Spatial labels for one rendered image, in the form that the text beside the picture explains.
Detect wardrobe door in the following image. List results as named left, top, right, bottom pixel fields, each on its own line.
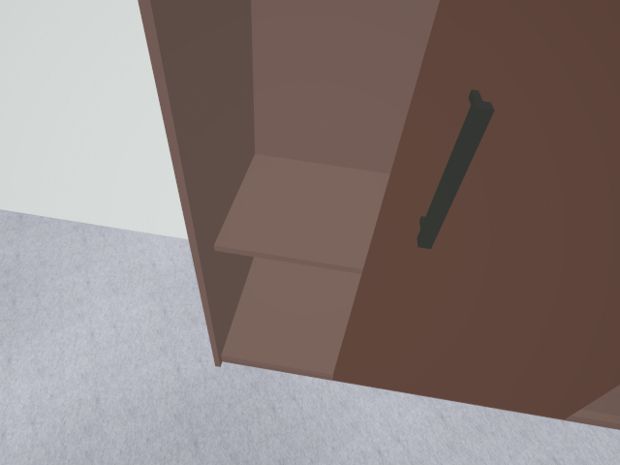
left=581, top=385, right=620, bottom=416
left=333, top=0, right=620, bottom=419

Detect handle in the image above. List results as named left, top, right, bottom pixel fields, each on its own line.
left=417, top=90, right=494, bottom=249

